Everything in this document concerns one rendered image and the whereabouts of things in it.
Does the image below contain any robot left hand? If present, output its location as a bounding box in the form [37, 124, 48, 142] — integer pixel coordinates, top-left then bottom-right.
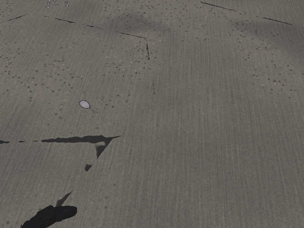
[20, 205, 77, 228]

